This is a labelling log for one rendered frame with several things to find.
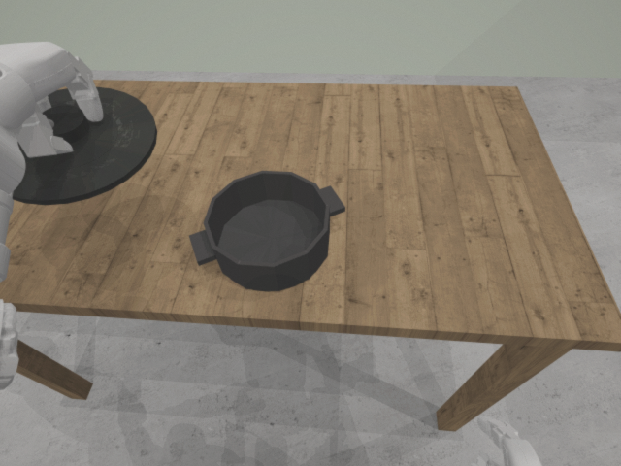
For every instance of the right robot hand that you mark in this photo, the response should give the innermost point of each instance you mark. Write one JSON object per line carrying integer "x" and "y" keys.
{"x": 516, "y": 452}

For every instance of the lid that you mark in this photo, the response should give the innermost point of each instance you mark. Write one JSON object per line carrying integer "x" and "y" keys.
{"x": 112, "y": 151}

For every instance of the knob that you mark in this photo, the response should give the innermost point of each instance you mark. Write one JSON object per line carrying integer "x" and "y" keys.
{"x": 70, "y": 122}

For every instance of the table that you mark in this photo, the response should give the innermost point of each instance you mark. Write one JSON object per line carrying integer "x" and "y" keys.
{"x": 456, "y": 227}

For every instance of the left robot hand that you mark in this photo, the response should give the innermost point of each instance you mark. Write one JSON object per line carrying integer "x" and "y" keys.
{"x": 46, "y": 67}

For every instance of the robot left forearm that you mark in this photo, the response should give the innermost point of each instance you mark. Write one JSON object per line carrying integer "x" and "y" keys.
{"x": 17, "y": 104}

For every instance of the left robot upper arm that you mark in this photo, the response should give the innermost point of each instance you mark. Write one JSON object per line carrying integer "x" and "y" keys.
{"x": 8, "y": 344}

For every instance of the pot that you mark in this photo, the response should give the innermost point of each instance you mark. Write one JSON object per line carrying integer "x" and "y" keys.
{"x": 269, "y": 230}

